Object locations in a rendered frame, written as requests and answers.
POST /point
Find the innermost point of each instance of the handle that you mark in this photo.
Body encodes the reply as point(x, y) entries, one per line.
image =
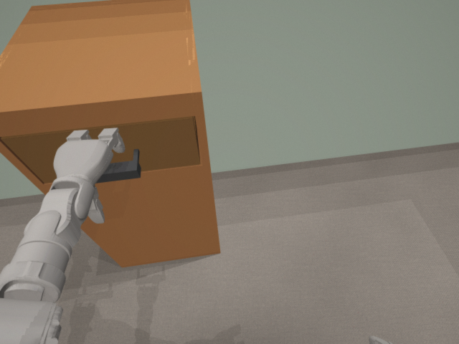
point(122, 170)

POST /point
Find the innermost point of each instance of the cabinet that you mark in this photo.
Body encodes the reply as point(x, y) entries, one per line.
point(96, 63)

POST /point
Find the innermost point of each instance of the drawer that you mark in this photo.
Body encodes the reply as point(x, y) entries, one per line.
point(167, 143)

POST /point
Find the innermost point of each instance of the robot left forearm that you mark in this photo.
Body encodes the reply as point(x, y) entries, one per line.
point(37, 270)

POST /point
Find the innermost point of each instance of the robot left upper arm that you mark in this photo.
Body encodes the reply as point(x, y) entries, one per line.
point(29, 322)

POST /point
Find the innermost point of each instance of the robot left hand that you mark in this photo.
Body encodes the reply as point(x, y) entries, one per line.
point(85, 158)

